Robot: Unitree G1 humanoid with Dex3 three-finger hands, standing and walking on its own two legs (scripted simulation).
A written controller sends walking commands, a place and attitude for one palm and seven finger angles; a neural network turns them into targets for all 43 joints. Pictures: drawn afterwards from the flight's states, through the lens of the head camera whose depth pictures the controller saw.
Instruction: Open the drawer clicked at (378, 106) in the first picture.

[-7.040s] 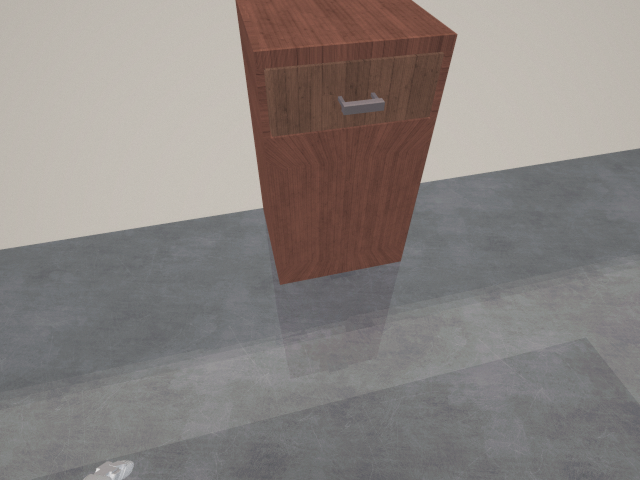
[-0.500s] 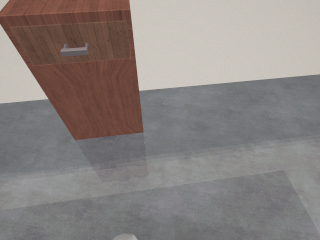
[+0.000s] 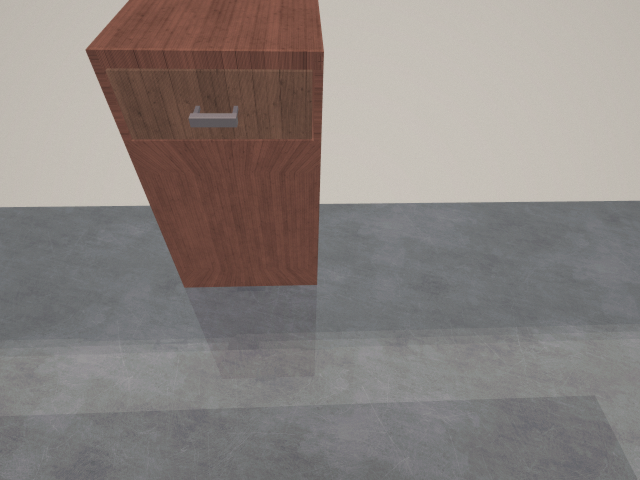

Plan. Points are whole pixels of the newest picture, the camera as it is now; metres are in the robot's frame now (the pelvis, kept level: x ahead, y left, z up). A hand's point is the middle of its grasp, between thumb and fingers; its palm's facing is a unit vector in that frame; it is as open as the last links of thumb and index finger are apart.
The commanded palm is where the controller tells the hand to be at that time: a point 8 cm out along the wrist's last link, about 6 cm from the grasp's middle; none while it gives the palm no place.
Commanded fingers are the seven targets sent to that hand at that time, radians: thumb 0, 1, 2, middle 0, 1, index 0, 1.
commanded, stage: take the last steps up to it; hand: left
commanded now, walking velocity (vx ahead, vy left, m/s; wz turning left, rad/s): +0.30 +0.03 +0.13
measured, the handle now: (215, 115) +0.88 +0.29 -0.02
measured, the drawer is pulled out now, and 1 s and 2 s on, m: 0.00 0.00 0.00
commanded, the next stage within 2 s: come to a stop and stand still in 1.06 s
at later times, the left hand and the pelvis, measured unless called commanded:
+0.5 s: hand out of the picture -0.04 +0.14 -0.16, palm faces +0.22 -0.96 -0.15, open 7.4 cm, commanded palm none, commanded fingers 0.00 0.90 0.90 -0.20 -0.30 -0.20 -0.30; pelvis +0.10 +0.01 +0.00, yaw +6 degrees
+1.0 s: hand (173, 347) +0.35 +0.27 -0.16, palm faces +0.08 -0.98 -0.19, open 7.4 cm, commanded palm none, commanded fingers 0.00 0.90 0.90 -0.20 -0.30 -0.20 -0.30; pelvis +0.26 +0.08 +0.00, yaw +3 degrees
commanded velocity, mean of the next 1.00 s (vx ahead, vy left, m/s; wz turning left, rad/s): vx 0.28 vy -0.01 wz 0.01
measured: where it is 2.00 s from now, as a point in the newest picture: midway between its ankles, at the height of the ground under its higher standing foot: (285, 456)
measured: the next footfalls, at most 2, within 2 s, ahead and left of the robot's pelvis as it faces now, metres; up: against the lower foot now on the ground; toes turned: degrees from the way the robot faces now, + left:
right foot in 0.08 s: +0.03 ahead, -0.13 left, +0.00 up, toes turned -4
left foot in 0.58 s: +0.23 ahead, +0.16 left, +0.00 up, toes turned +13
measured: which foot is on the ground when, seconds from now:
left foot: down 0.00-0.08, up 0.10-0.56, down 0.58-1.00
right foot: up 0.00-0.06, down 0.08-0.58, up 0.60-1.00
